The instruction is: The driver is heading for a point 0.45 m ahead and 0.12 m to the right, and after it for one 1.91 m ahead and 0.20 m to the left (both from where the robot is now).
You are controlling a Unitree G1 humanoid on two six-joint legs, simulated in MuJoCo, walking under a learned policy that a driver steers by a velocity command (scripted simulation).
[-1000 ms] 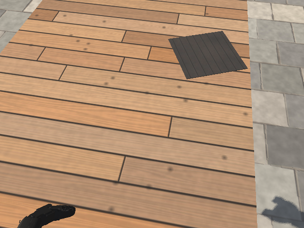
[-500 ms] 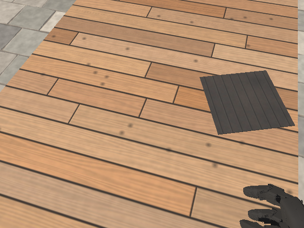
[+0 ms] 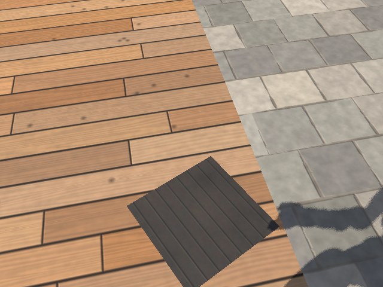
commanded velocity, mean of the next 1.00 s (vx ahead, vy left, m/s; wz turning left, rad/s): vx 0.49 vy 0.00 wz -0.03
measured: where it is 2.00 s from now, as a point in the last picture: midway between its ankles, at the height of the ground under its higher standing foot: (197, 215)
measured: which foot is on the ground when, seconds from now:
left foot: up 0.00-0.38, down 0.40-0.80, up 0.82-1.00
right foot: down 0.00-0.40, up 0.42-0.78, down 0.80-1.00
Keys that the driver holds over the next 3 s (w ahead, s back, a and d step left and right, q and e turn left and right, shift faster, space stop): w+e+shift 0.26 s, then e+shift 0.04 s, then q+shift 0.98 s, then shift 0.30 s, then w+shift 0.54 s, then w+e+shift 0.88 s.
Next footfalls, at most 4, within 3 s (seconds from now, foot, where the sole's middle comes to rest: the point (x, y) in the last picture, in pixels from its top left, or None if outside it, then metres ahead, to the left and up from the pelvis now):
0.40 left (195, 239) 0.64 0.04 -0.73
0.80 right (259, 222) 0.71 -0.19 -0.73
1.24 left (185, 242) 0.63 0.08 -0.73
1.72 right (241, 220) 0.72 -0.13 -0.73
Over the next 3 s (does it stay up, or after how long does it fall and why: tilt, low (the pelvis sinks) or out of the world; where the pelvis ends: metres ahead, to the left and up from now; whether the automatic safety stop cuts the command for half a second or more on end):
stays up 1.54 0.36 0.03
